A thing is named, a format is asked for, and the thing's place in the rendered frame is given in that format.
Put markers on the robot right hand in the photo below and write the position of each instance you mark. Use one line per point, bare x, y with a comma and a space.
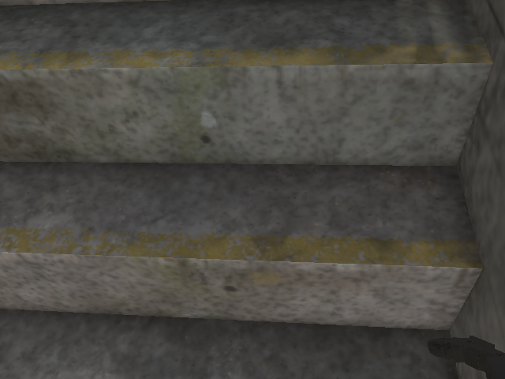
474, 352

